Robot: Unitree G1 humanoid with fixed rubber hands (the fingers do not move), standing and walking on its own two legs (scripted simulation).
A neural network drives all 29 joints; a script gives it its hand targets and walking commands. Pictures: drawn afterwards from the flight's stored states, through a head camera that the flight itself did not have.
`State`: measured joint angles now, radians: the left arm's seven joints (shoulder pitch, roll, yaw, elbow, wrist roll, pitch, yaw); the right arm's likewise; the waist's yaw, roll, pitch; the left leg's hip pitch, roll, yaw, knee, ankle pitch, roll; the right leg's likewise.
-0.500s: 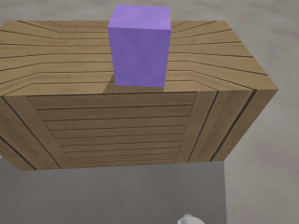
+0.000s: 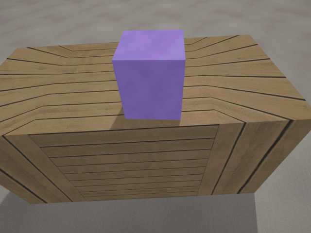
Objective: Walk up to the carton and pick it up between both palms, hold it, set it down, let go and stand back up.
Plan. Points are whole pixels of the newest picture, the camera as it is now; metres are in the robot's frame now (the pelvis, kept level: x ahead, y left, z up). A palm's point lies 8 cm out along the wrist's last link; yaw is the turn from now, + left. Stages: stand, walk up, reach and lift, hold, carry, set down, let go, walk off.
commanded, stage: walk up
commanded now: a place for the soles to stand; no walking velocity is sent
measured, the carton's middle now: (152, 76) +0.64 +0.04 +0.07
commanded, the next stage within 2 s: none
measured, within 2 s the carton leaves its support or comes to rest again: neither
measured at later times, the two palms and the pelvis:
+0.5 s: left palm out of the picture +0.16 +0.31 -0.13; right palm out of the picture +0.17 -0.33 -0.10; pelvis +0.11 -0.01 -0.02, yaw +1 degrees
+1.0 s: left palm (63, 223) +0.20 +0.31 -0.12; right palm (289, 216) +0.20 -0.32 -0.09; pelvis +0.13 -0.01 -0.01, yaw +2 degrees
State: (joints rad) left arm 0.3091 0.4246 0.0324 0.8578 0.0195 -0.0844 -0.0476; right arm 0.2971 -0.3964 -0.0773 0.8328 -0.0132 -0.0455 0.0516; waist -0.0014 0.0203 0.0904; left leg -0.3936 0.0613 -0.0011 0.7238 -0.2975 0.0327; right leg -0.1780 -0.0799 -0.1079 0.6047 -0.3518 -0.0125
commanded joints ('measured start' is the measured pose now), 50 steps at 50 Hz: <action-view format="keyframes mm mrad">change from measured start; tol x32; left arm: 1 -56 202 79 -116 -4 14 8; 50 -245 203 48 41 -7 42 40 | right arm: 1 260 -242 -80 30 2 -56 -24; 50 -41 -193 -6 15 6 -19 -63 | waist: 1 -100 15 -193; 50 -18 -26 -134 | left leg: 1 392 -69 55 -251 24 -11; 4 365 336 -752 -531 -389 170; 19 172 141 -131 -159 554 181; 25 -189 -76 -57 354 -338 9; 36 201 -80 53 -207 24 2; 39 125 253 -517 -381 -77 178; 50 144 -5 -97 -162 59 29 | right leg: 1 -173 -98 21 225 6 -107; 5 -499 -13 177 585 -158 -36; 21 -57 43 1 -37 182 -34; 25 -23 -376 615 -282 9 -269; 38 -285 7 75 227 -30 -30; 50 -126 -107 192 -126 -49 -86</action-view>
